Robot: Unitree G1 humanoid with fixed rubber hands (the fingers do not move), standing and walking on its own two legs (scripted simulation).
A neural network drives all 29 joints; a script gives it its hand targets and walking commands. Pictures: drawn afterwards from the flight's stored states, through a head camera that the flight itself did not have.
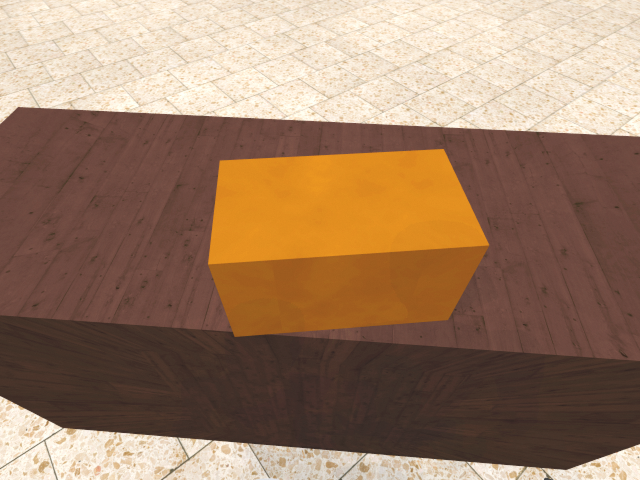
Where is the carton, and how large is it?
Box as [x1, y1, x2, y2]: [208, 149, 488, 336]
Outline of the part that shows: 443,149 221,160 219,163 208,265 234,335 240,336 447,319 486,250 488,243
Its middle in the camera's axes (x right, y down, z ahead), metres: +0.03 +0.00 +0.54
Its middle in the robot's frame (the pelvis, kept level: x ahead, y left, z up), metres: +0.41 +0.00 +0.05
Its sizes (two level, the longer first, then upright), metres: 0.306 0.172 0.172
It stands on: a pedestal, 0.71 m high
